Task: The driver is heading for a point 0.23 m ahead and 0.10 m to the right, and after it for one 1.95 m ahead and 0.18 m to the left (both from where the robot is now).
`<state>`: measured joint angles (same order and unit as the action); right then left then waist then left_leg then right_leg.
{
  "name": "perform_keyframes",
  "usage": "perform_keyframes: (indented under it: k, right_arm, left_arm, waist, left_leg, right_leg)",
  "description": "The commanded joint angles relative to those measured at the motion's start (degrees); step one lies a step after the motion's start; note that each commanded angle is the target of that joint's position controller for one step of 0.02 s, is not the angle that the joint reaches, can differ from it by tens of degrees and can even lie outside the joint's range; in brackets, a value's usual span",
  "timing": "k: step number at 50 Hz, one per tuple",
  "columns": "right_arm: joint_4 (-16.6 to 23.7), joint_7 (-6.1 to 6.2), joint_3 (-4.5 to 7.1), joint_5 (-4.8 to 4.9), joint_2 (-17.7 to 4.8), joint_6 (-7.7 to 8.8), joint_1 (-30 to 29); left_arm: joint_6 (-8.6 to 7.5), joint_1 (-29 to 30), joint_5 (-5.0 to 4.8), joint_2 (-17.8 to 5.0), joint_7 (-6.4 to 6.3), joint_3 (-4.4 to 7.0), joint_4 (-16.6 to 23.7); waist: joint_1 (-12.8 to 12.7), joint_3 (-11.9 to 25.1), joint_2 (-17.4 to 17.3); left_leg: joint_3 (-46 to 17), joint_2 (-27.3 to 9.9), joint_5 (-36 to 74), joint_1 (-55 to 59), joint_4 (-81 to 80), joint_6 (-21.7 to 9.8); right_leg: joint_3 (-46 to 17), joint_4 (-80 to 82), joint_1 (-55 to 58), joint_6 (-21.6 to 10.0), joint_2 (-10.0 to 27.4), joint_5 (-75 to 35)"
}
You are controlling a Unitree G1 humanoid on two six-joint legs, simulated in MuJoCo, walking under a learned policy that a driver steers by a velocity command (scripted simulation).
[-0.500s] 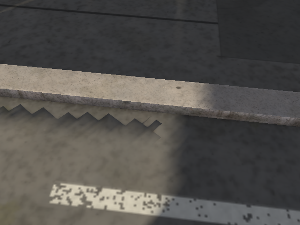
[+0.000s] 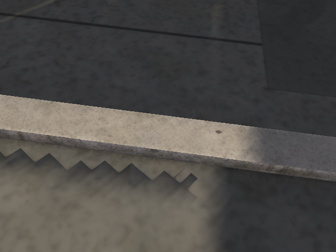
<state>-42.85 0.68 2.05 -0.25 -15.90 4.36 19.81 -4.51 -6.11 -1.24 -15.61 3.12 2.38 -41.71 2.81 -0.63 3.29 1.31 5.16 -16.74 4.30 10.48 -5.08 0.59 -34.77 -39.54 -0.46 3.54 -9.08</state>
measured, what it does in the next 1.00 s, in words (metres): walks ahead: right foot, then left foot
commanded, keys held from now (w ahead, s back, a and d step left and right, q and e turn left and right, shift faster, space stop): w+e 0.02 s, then e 0.22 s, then q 0.76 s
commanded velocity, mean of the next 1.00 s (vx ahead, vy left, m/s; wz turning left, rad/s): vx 0.12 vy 0.00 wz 0.13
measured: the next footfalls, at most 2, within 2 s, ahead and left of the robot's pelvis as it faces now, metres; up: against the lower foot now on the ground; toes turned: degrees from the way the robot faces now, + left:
right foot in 0.12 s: +0.28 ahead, -0.10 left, +0.00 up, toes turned -4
left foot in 0.56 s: +0.35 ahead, +0.13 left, +0.00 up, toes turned -5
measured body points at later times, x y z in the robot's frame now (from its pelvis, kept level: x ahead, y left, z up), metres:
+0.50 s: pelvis +0.23 +0.00 +0.00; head +0.26 +0.00 +0.45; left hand +0.42 +0.23 -0.11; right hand +0.32 -0.28 -0.11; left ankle +0.33 +0.14 -0.71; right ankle +0.24 -0.10 -0.74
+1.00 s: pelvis +0.27 +0.01 -0.01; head +0.30 +0.01 +0.44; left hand +0.38 +0.31 -0.11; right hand +0.47 -0.25 -0.09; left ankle +0.31 +0.13 -0.74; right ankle +0.29 -0.11 -0.74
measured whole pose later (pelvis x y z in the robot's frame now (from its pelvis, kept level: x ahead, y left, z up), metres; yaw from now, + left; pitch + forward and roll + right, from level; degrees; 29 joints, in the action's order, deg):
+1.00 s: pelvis +0.27 +0.01 -0.01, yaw +10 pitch +3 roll -1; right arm -33.3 2.5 4.6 1.0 -18.2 -3.1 11.0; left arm 0.0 -6.9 -0.6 -16.5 -0.4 3.5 -44.0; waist 0.7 -1.0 -1.4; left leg -13.2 5.9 -9.8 -22.1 30.1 0.1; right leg -4.4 -28.5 -16.0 1.3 -2.8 15.7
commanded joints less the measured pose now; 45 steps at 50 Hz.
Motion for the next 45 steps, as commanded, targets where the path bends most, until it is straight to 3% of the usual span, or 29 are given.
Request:
perform_keyframes:
  k: [1,2,4,5,6,7,8,9,10,11,12,13,15,18,20,22,24,27,28,29,30,31,32,33,35,37,39,45]
  right_arm:
    - [0.75,0.67,2.93,0.07,-9.73,-0.12,2.78]
    - [0.84,0.99,2.97,-0.1,-9.98,-0.52,1.87]
    - [1.76,2.25,3.31,-0.32,-11.46,-1.53,0.66]
    - [2.46,2.75,3.34,-0.64,-11.87,-2.18,-0.45]
    - [3.4,2.82,3.12,-0.46,-11.95,-2.2,-2.43]
    - [5.45,2.31,1.48,-2.48,-6.88,-1.27,0.61]
    - [6.05,1.19,0.11,-1.52,-4.0,-0.13,7.54]
    - [5.46,0.02,1.24,-0.07,-10.68,0.71,2.95]
    - [8.03,-0.3,1.34,1.18,-10.98,0.92,-3.1]
    - [8.55,-0.09,1.12,0.36,-10.13,0.79,-5.5]
    - [8.91,0.43,1.45,-0.35,-10.27,-0.03,-6.08]
    - [8.3,0.39,1.29,-0.16,-9.55,-1.01,-3.85]
    - [6.31,0.9,0.25,-0.21,-6.19,-2.01,0.66]
    - [4.68,1.45,-0.58,-0.39,-3.72,-2.32,1.28]
    - [4.89,1.31,-0.2,0.45,-4.49,-2.63,-1.53]
    - [6.24,1.12,0.54,0.86,-6.15,-2.96,-4.96]
    - [7.99,0.88,1.33,0.91,-7.72,-3.11,-7.72]
    - [8.51,0.24,1.82,0.48,-7.05,-3.07,-6.26]
    - [8.72,0.12,2.19,0.13,-7.86,-2.95,-5.69]
    - [9.39,0.37,3.21,-0.47,-11.78,-2.93,-5.17]
    - [10.28,0.61,4.32,-0.26,-15.32,-3.3,-5.48]
    - [9.42,0.5,3.71,-0.95,-11.88,-3.18,0.87]
    - [8.9,0.49,3.48,-1.36,-11.18,-2.67,2.17]
    - [9.48,0.61,3.76,-0.87,-11.08,-2.48,-0.63]
    - [10.93,1.24,3.76,0.63,-10.4,-3.1,-5.27]
    - [11.33,1.54,3.88,0.58,-10.16,-4.39,-6.24]
    - [11.57,2.0,4.28,0.45,-10.47,-5.09,-5.53]
    - [12.66,2.03,5.08,0.57,-11.48,-6.36,-7.42]
  left_arm:
    - [-1.38,10.01,-0.25,-3.15,1.5,0.34,6.75]
    - [-1.56,9.37,0.17,-3.43,1.87,0.47,6.91]
    - [-1.65,3.85,1.17,-5.67,2.06,1.51,5.87]
    - [-1.65,-3.71,1.15,-8.04,1.72,2.63,4.08]
    - [-1.72,-11.29,1.14,-10.09,0.84,3.58,3.1]
    - [-1.29,-16.31,1.75,-14.46,-0.18,4.16,2.98]
    - [-1.47,-15.43,2.48,-15.36,-0.22,3.98,3.8]
    - [-0.21,-13.81,1.58,-12.22,-1.02,3.98,5.3]
    - [0.49,-9.55,0.91,-10.1,-1.65,3.21,6.4]
    - [1.11,-6.4,0.24,-9.32,-2.02,2.92,7.02]
    - [1.52,-4.29,0.22,-8.93,-2.4,2.74,7.59]
    - [1.79,-2.89,1.08,-8.29,-2.53,2.34,7.63]
    - [1.39,-1.41,1.73,-7.37,-2.4,1.92,6.32]
    - [1.12,-1.25,2.28,-6.17,-2.4,1.29,3.77]
    - [1.42,-1.89,2.74,-6.62,-2.32,1.21,2.38]
    - [1.97,-1.58,2.97,-7.52,-2.31,1.3,1.49]
    - [2.93,-1.47,2.48,-9.12,-2.74,1.79,0.8]
    - [4.36,-1.43,0.89,-9.0,-3.86,1.91,0.24]
    - [4.54,-3.39,0.46,-8.24,-4.17,1.81,-0.46]
    - [4.31,-5.03,1.34,-6.67,-4.45,1.55,-0.05]
    - [3.93,-4.83,2.48,-4.84,-4.6,1.16,1.46]
    - [3.99,1.46,2.63,-5.92,-4.81,1.24,3.01]
    - [4.23,1.62,1.71,-6.53,-4.7,1.66,3.25]
    - [4.8,0.78,1.07,-5.98,-4.79,1.82,2.47]
    - [5.47,1.0,1.21,-6.09,-5.07,2.08,2.31]
    - [5.5,1.3,0.95,-4.62,-4.97,1.74,2.32]
    - [5.38,1.39,0.64,-4.37,-4.87,1.66,2.01]
    - [4.58,0.45,0.43,-5.61,-4.03,2.06,1.38]
  waist:
    - [2.23,-5.03,-5.67]
    - [1.35,-4.52,-5.92]
    - [-1.43,0.93,-9.12]
    - [-4.82,5.43,-10.08]
    - [-9.57,9.13,-8.59]
    - [-8.17,16.94,3.85]
    - [-4.68,28.26,12.51]
    - [-8.7,29.92,1.29]
    - [-7.8,20.3,-0.73]
    - [-5.44,12.08,-7.22]
    - [-3.6,7.74,-7.8]
    - [-1.39,5.66,-5.75]
    - [0.33,5.68,-1.88]
    - [-0.32,10.16,0.48]
    - [-2.05,10.3,1.47]
    - [-3.26,7.82,2.32]
    - [-4.13,5.21,3.25]
    - [-3.01,4.06,2.63]
    - [-2.83,3.81,0.94]
    - [-4.45,4.64,-7.09]
    - [-5.82,4.53,-18.57]
    - [0.45,7.05,-19.59]
    - [0.34,8.98,-15.78]
    - [-0.97,9.13,-11.68]
    - [-2.47,8.7,-9.18]
    - [-2.95,8.59,-10.57]
    - [-2.37,9.51,-11.8]
    - [-1.77,8.28,-14.02]
  left_leg:
    - [-0.73,-17.65,30.91,0.6,-0.53,-2.71]
    - [0.3,-17.46,40.17,1.85,2.65,-2.05]
    - [1.24,-16.52,64.74,4.77,13.24,-0.05]
    - [1.72,-15.4,70.91,3.99,23.21,1.16]
    - [3.29,-13.39,66.31,-3.55,36.39,3.2]
    - [3.56,-7.43,22.89,-21.54,57.43,6.06]
    - [-5.98,2.78,-22.84,-42.68,78.27,10.78]
    - [-12.43,-2.07,-16.27,-42.3,78.94,9.26]
    - [-11.23,-4.69,-13.39,-44.63,75.05,8.58]
    - [-8.77,-6.46,-11.05,-44.46,70.14,8.21]
    - [-8.1,-7.63,-9.38,-42.1,65.76,8.46]
    - [-7.31,-8.67,-8.6,-37.74,62.63,8.66]
    - [-4.63,-8.99,-6.94,-31.97,54.02,10.0]
    - [-3.77,-9.76,3.2,-25.85,41.49,10.35]
    - [-3.96,-9.94,9.52,-24.18,36.97,9.81]
    - [-4.09,-9.94,9.34,-24.89,34.04,8.87]
    - [-3.44,-9.41,4.43,-27.86,32.11,7.74]
    - [-1.23,-7.41,5.28,-26.09,22.84,5.25]
    - [-2.94,-7.67,12.67,-23.69,17.7,3.65]
    - [-11.6,-13.39,28.26,-19.92,15.49,0.9]
    - [-24.27,-21.39,37.05,-14.73,13.07,-7.19]
    - [-32.4,-25.28,38.55,-9.73,9.95,-13.19]
    - [-31.34,-24.49,37.62,-7.65,10.45,-12.88]
    - [-27.57,-22.03,36.79,-7.59,11.94,-10.48]
    - [-23.26,-18.92,34.75,-9.96,12.16,-7.54]
    - [-21.14,-15.92,34.25,-11.67,12.02,-6.62]
    - [-21.94,-15.53,32.33,-10.86,12.09,-6.87]
    - [-27.79,-14.28,19.93,-14.73,10.65,-6.64]
  right_leg:
    - [0.2,4.14,-2.03,-2.01,-1.69,2.3]
    - [1.27,5.26,-0.47,-2.87,-3.07,4.53]
    - [5.06,4.33,6.63,-4.41,-7.59,9.37]
    - [5.68,4.55,14.59,-5.54,-9.62,10.01]
    - [2.79,9.29,27.75,-7.86,-8.32,1.34]
    - [-13.42,2.87,49.1,-13.91,5.2,-20.73]
    - [-43.34,4.81,68.51,-28.13,20.66,-26.71]
    - [-36.91,7.95,63.78,-24.48,16.37,-19.1]
    - [-29.39,9.55,55.22,-21.76,13.81,-14.76]
    - [-24.81,12.67,43.43,-19.51,10.79,-12.24]
    - [-22.54,14.77,34.64,-18.59,9.13,-10.38]
    - [-19.7,16.68,27.6,-18.09,8.04,-10.32]
    - [-13.2,17.31,20.39,-17.58,5.9,-18.3]
    - [-6.16,15.99,20.63,-14.94,4.1,-21.83]
    - [-5.1,16.86,21.53,-13.9,4.86,-13.38]
    - [-5.89,17.65,21.94,-13.42,6.11,-2.8]
    - [-7.72,16.77,24.26,-13.26,8.07,3.15]
    - [-8.55,11.56,27.99,-10.92,8.91,5.76]
    - [-7.62,8.56,28.15,-8.22,7.15,8.9]
    - [-3.06,-0.13,25.35,-4.41,2.13,14.4]
    - [3.6,-9.85,14.47,0.89,-6.97,30.19]
    - [-1.28,-20.13,7.03,2.23,-8.76,45.38]
    - [-4.83,-28.04,4.67,2.18,-7.54,46.27]
    - [-5.8,-31.27,3.69,2.54,-6.32,43.39]
    - [-6.38,-28.35,4.64,3.58,-4.61,37.61]
    - [-4.49,-22.91,7.6,4.71,-5.91,34.61]
    - [-4.71,-17.82,9.35,5.33,-6.43,33.38]
    - [-5.52,-4.76,16.91,4.42,-7.18,31.07]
